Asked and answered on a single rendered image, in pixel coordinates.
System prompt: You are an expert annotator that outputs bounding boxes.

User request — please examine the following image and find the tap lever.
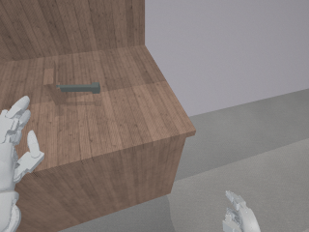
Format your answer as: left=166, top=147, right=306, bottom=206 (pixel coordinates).
left=56, top=82, right=100, bottom=94

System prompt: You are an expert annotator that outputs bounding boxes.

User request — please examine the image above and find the counter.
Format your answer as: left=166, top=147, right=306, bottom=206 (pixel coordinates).
left=0, top=0, right=196, bottom=232

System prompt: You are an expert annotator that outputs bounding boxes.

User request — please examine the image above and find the left robot forearm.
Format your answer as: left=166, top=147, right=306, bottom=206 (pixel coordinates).
left=0, top=189, right=21, bottom=232

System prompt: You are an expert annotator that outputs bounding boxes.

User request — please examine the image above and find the robot left hand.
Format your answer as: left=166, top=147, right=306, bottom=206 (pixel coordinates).
left=0, top=96, right=44, bottom=191

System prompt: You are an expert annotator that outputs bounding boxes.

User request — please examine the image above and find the robot right hand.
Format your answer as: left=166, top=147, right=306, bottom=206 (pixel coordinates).
left=222, top=190, right=261, bottom=232

